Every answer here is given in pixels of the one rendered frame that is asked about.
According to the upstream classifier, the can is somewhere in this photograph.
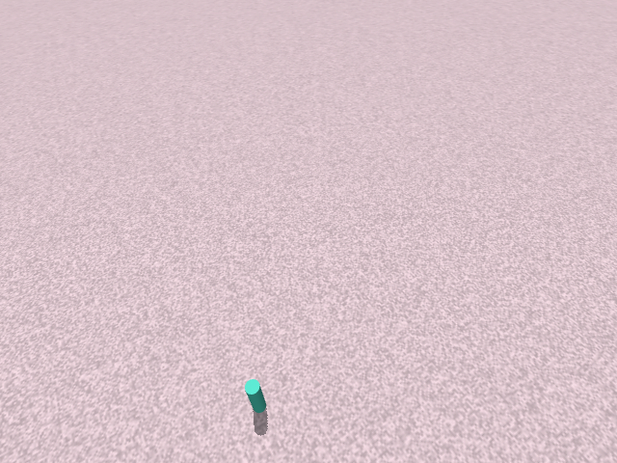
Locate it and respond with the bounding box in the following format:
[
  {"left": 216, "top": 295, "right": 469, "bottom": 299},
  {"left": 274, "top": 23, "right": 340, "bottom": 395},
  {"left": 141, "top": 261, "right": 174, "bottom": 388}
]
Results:
[{"left": 245, "top": 379, "right": 266, "bottom": 413}]

